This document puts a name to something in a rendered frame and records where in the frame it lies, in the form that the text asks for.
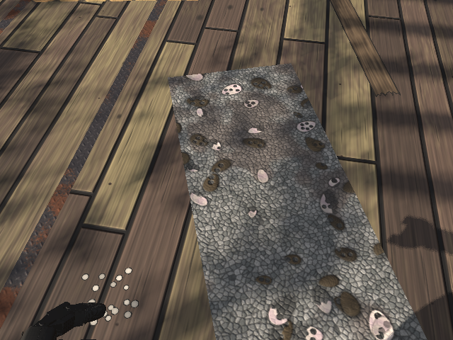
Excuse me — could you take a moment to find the robot left hand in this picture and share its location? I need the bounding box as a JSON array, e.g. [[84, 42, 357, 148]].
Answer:
[[21, 302, 106, 340]]

